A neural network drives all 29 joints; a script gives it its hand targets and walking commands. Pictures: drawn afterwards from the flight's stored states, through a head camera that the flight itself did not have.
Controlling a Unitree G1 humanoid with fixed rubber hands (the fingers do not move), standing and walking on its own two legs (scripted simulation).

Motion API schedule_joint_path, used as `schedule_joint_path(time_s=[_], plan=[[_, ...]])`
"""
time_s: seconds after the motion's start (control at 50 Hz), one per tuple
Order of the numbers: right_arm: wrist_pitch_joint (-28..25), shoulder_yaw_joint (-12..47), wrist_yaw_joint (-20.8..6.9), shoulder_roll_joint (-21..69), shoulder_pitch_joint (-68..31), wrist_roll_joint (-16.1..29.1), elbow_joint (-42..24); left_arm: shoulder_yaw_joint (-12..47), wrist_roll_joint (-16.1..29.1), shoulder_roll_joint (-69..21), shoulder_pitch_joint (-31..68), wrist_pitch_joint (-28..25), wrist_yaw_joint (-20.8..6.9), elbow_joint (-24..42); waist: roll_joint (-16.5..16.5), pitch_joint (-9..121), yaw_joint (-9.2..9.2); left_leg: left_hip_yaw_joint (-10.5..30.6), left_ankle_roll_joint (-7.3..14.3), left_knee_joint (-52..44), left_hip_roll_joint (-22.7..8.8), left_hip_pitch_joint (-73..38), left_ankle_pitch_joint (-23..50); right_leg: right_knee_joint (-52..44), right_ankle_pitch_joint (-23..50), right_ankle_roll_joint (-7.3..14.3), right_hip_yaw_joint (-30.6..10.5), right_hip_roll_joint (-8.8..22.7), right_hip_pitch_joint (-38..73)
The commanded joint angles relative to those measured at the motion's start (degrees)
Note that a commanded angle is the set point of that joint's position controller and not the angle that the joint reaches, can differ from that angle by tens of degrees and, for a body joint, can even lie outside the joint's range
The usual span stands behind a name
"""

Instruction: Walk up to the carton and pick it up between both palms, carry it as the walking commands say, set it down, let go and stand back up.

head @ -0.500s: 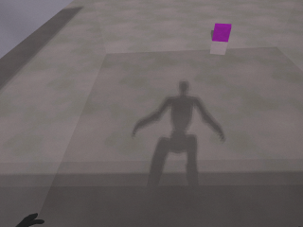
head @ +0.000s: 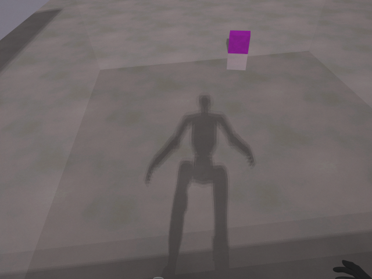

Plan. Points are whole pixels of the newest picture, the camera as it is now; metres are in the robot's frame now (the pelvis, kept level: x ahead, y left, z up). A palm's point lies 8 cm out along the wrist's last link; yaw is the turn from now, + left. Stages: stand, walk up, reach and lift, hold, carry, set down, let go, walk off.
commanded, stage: walk up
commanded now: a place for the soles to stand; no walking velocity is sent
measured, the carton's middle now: (239, 42) +2.87 -0.40 -0.68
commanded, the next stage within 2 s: none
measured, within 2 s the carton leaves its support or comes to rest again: neither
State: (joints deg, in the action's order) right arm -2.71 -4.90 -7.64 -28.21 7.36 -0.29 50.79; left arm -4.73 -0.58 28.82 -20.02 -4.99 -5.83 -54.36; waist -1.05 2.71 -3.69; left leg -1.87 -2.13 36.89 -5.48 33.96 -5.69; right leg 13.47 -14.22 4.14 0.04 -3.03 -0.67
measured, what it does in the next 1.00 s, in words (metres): walks ahead: left foot, then right foot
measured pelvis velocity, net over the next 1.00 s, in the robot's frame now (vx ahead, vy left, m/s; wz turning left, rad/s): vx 0.77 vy -0.12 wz -0.16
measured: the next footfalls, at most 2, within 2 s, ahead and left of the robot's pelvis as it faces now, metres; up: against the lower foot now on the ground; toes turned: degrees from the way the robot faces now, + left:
left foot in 0.12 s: +0.28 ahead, +0.16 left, +0.00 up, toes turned +1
right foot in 0.52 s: +0.57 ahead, -0.20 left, +0.00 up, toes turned -12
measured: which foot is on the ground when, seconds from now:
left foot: up 0.00-0.10, down 0.12-0.54, up 0.56-0.94, down 0.96-1.00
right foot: down 0.00-0.14, up 0.16-0.50, down 0.52-0.98, up 1.00-1.00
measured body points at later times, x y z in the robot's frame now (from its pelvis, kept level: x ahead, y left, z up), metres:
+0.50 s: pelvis +0.37 -0.04 -0.02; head +0.39 -0.05 +0.43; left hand +0.66 +0.23 -0.07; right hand +0.30 -0.40 -0.12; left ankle +0.24 +0.15 -0.75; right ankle +0.52 -0.19 -0.73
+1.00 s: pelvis +0.77 -0.12 -0.03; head +0.79 -0.13 +0.42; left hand +0.84 +0.25 -0.12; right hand +0.92 -0.46 -0.10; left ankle +0.92 -0.02 -0.75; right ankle +0.55 -0.19 -0.72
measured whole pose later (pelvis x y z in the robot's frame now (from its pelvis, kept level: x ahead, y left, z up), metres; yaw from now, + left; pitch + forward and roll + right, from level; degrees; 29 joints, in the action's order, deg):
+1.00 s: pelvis +0.77 -0.12 -0.03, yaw -9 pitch +2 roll +1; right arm -4.6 -5.1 -5.4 -26.8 3.6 -2.3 46.6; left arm -3.8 1.2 30.3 -18.2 -4.1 -2.7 -55.0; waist 0.6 0.0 -4.2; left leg -5.2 2.4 29.4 -1.1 27.9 -2.7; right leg 40.5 -28.4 1.9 1.3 1.4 -0.9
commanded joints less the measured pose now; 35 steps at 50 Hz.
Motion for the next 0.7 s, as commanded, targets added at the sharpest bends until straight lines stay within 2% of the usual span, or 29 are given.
schedule_joint_path(time_s=[0.0, 0.02, 0.04, 0.08, 0.1, 0.12, 0.14, 0.16, 0.18, 0.2, 0.24, 0.26, 0.28, 0.3, 0.32, 0.34, 0.36, 0.38, 0.42, 0.46, 0.48, 0.5, 0.52, 0.54, 0.56, 0.58, 0.6, 0.62, 0.68], plan=[[-1.6, -2.3, 0.1, -7.5, -12.5, 0.1, -5.7, -3.2, 0.4, 14.7, 4.8, -0.9, 0.9, 4.7, 2.6, -5.5, 0.73, -1.5, 1.0, -8.1, 0.3, -2.1, 1.2, -6.7, -3.8, 6.9, -7.5, 14.2, -3.7], [-1.7, -2.0, 0.4, -7.9, -13.5, -0.1, -5.1, -2.5, -0.3, 13.4, 2.6, -0.6, 0.7, 4.0, 5.9, -7.5, -0.93, -1.9, 1.3, -8.2, 0.8, 1.0, -3.1, -4.9, -2.7, 7.2, -6.6, 13.7, 1.3], [-2.2, -2.0, 0.6, -7.1, -13.7, 0.3, -5.7, -2.7, 0.3, 12.7, 0.9, -0.9, 1.0, 3.9, 3.5, -8.4, -1.01, -2.7, 2.0, -10.6, 2.3, -0.6, -0.2, -4.8, 0.5, 7.3, -7.5, 15.4, -0.5], [-2.7, -1.8, 1.8, -6.6, -10.0, -0.5, -4.6, -1.4, 0.5, 12.8, 2.0, -0.3, 1.2, 4.8, 4.2, -4.5, 0.55, -3.4, 3.4, -15.3, 4.3, -9.1, -3.6, 5.3, 21.6, 5.3, -6.7, 14.8, 4.4], [-3.0, -3.0, 2.9, -7.2, 1.8, -1.2, -1.1, -1.4, 1.3, 12.7, 6.5, 0.0, 1.2, 5.0, 1.2, 2.3, 8.01, -7.9, 5.3, -16.4, 6.8, -26.2, 0.1, 17.2, 30.2, 3.3, -0.9, 11.1, -0.4], [-3.6, -4.1, 3.6, -11.2, 15.6, -2.5, 1.2, -0.3, 2.6, 9.5, 7.6, 0.5, 1.6, 7.5, -3.2, 12.7, 12.51, 2.7, 9.4, -15.0, -2.1, -49.3, -2.2, 34.1, 22.6, 0.5, 0.4, 7.4, -15.7], [-4.3, -6.4, 5.0, -19.2, 22.1, -3.5, 0.8, 2.0, 3.4, 6.6, 9.6, -0.5, 2.1, 10.7, -13.5, 17.8, 15.32, 31.8, 15.7, -16.6, -21.1, -63.7, -14.1, 51.7, -0.9, -2.0, -1.2, -0.8, -36.0], [-4.2, -5.8, 5.2, -18.3, 20.4, -0.2, -1.1, 0.8, 2.8, 12.6, 11.9, -1.2, 2.1, 9.3, -5.4, 20.0, 14.19, 37.1, 18.5, -18.2, -22.1, -65.4, -16.2, 53.9, -5.0, -1.3, -8.7, 1.2, -43.3], [-4.2, -5.0, 5.4, -16.4, 16.0, -0.7, -3.0, 0.8, 2.7, 13.4, 15.7, -1.9, 2.3, 8.5, -2.0, 13.8, 13.74, 30.0, 17.5, -16.1, -21.0, -61.6, -3.1, 56.5, -4.0, -2.5, -10.0, 2.6, -46.7], [-4.1, -3.6, 5.6, -14.5, 14.2, -0.5, -3.8, 1.4, 2.5, 10.7, 15.8, -2.5, 2.2, 7.9, 1.2, 8.6, 10.64, 24.3, 16.2, -17.2, -17.5, -49.4, 8.7, 53.6, -1.9, -3.0, -8.5, 5.0, -42.1], [-4.7, -1.7, 5.7, -11.7, 6.9, 0.2, -4.3, 0.9, 1.9, 9.0, 15.3, -1.7, 0.8, 8.1, -2.5, -4.6, 4.85, 13.8, 16.1, -25.0, -14.8, -30.1, -1.9, 46.1, -1.9, -4.1, -7.4, 8.9, -39.9], [-5.2, -1.8, 4.9, -11.7, 3.8, 0.6, -5.2, 0.6, 1.1, 8.4, 14.1, -0.8, -0.6, 6.9, -7.4, -5.8, 4.01, 8.9, 14.4, -29.0, -12.1, -25.2, -11.1, 41.3, 0.2, -4.8, -5.6, 10.5, -35.9], [-5.5, -1.7, 4.8, -11.5, 4.1, 0.7, -5.9, 0.2, 0.9, 8.4, 14.3, -0.6, -1.4, 7.1, -5.4, -7.8, 3.76, 7.1, 14.0, -32.0, -11.1, -20.7, -12.4, 36.9, 3.3, -5.3, -3.0, 9.6, -33.6], [-6.0, -1.8, 4.4, -13.0, 2.0, 0.5, -5.3, -0.3, 0.7, 8.0, 15.9, -0.1, -2.1, 7.6, -7.9, -5.3, 2.98, 4.7, 13.3, -33.2, -10.3, -19.6, -17.3, 31.2, 3.2, -5.4, -3.3, 9.6, -30.1], [-6.2, -2.5, 4.0, -13.7, 4.3, 0.1, -5.0, -0.5, 0.3, 8.8, 17.3, 0.6, -2.7, 7.6, -6.4, -3.6, 4.5, 3.8, 12.5, -33.5, -9.4, -23.3, -20.0, 30.0, 5.2, -5.9, -0.5, 8.4, -30.0], [-6.4, -2.6, 4.0, -13.9, 3.5, 0.3, -4.9, 0.1, 0.0, 7.7, 19.4, 0.8, -2.8, 8.1, -10.1, -4.1, 4.23, 2.5, 11.9, -32.9, -9.6, -25.3, -18.6, 25.0, 8.9, -6.0, -1.4, 9.3, -30.7], [-6.3, -2.5, 3.7, -13.3, 4.6, 0.3, -3.5, -0.1, -0.5, 7.9, 22.8, 0.8, -3.1, 7.8, -4.6, -6.6, 5.06, 0.9, 11.8, -34.5, -7.8, -24.2, -15.7, 23.6, 10.7, -6.0, 1.7, 7.8, -31.0], [-6.2, -3.0, 3.8, -14.7, 5.8, 0.5, -3.4, -0.4, -0.2, 6.5, 23.3, 0.9, -3.3, 8.2, -7.3, -4.2, 4.95, -1.4, 10.5, -33.1, -8.8, -23.5, -13.6, 20.9, 12.8, -5.6, 3.3, 7.1, -26.1], [-5.8, -2.5, 3.8, -13.0, 7.0, 0.6, -2.3, -1.0, 0.1, 6.1, 27.1, 0.8, -3.4, 8.3, -4.1, -5.7, 5.82, -2.4, 9.7, -34.1, -8.7, -22.7, -8.2, 18.2, 18.1, -3.8, 3.2, 6.4, -21.8], [-5.0, -3.3, 4.1, -14.4, 6.7, 0.0, -1.6, -1.9, 0.2, 8.0, 24.3, 1.1, -2.6, 7.6, -4.1, -0.8, 3.91, -5.1, 10.2, -21.4, -9.3, -29.6, 4.9, 16.7, 8.1, -2.3, 5.9, 5.5, -17.3], [-4.8, -2.8, 4.2, -13.5, 8.0, 0.3, -1.5, -2.4, 0.3, 9.1, 19.5, 0.9, -1.9, 5.5, 2.3, 1.5, 1.18, -7.9, 9.1, -10.0, -7.8, -24.5, 11.2, 14.1, 9.4, -0.1, 5.9, 5.1, -7.3], [-4.2, -1.9, 4.5, -12.1, 6.8, -0.4, -1.5, -3.5, 0.1, 10.6, 6.4, 0.8, -0.7, 2.2, 3.1, 8.7, -4.29, -8.4, 8.3, 8.3, -5.4, -21.3, 15.5, 15.6, 2.3, 2.0, 7.4, 2.6, 6.1], [-4.4, -1.0, 4.6, -7.8, 5.3, -0.3, -5.3, -5.7, -0.4, 15.5, -4.0, 0.9, 0.5, 0.3, 11.8, 10.2, -9.3, -8.7, 6.0, 29.4, -0.2, -2.6, -2.8, 14.4, -11.7, 5.4, -10.0, 12.9, 17.7], [-5.0, -1.2, 5.0, -7.9, 10.7, 0.7, -5.4, -5.9, 0.2, 21.5, 0.9, 0.3, 1.7, 4.0, 17.1, 16.5, -4.41, 1.6, 4.9, 39.5, 5.0, 11.5, -23.6, 3.3, -19.2, 9.0, -39.4, 27.7, 25.6], [-4.5, -1.4, 5.5, -13.2, 7.4, 1.4, -4.1, -5.9, 1.7, 19.1, 8.8, 0.2, 2.1, 6.5, 5.2, 9.7, -3.35, 6.4, 5.6, 38.9, -1.7, 10.9, -15.2, 0.6, -22.8, 10.0, -34.2, 26.2, 15.5], [-4.4, -1.6, 5.1, -12.1, 8.9, 1.3, -3.0, -4.6, 1.4, 15.6, 11.8, 0.0, 2.2, 7.4, 0.5, 3.1, 0.76, 6.2, 5.7, 34.8, -2.8, 7.3, -11.1, 2.9, -12.5, 7.4, -24.9, 21.3, 6.7], [-4.4, -1.4, 5.1, -10.2, 7.7, 0.2, -3.4, -3.6, 0.8, 13.0, 12.6, -0.2, 2.3, 7.4, 4.6, -1.0, 2.4, 5.6, 4.3, 26.2, -4.6, 4.7, -10.2, 2.2, -4.2, 6.3, -15.7, 18.1, -1.2], [-3.6, -1.3, 4.3, -10.9, 5.5, -0.1, -3.0, -3.4, 1.1, 11.7, 12.8, -0.6, 2.0, 6.2, 5.7, -4.1, 2.24, 5.7, 3.7, 24.7, -5.9, 2.9, -8.1, -1.0, -5.7, 5.3, -15.3, 16.6, -6.2], [-2.4, -2.0, 2.2, -8.3, 9.7, -0.8, -3.6, -2.7, 0.8, 10.8, 12.2, -2.5, 1.7, 8.1, 10.2, -3.1, 3.82, 2.6, 1.1, 14.8, -5.3, -3.5, -3.4, -4.6, -7.1, 7.6, -8.2, 14.7, -12.8]])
